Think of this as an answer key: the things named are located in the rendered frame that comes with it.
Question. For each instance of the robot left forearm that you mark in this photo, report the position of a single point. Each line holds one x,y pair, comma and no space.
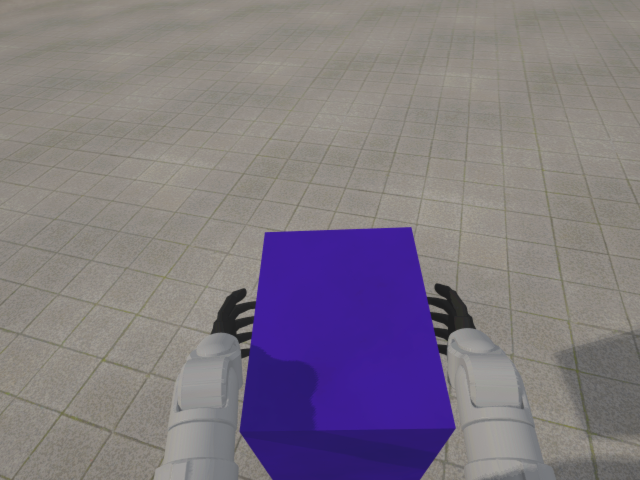
204,411

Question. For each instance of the left robot hand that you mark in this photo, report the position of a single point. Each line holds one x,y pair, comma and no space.
227,314

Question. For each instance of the robot right forearm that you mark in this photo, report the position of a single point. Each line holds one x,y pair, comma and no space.
495,415

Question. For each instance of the carton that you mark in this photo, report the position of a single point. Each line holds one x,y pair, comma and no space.
344,378

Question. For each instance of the right robot hand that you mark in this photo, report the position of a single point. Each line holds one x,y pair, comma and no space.
457,318

